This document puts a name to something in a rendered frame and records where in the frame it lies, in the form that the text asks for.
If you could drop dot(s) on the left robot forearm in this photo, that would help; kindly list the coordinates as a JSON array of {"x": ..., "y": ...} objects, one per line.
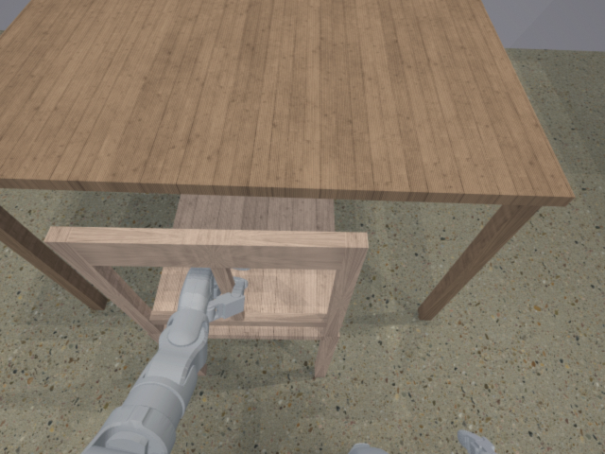
[{"x": 148, "y": 418}]

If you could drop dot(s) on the robot left hand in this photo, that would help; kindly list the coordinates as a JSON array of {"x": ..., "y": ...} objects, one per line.
[{"x": 200, "y": 287}]

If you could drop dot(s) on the robot right hand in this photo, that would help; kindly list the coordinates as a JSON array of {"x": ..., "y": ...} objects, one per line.
[{"x": 475, "y": 444}]

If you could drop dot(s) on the chair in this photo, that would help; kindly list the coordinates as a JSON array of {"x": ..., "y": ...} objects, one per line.
[{"x": 300, "y": 283}]

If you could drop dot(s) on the table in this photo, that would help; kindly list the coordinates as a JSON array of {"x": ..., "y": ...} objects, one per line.
[{"x": 373, "y": 100}]

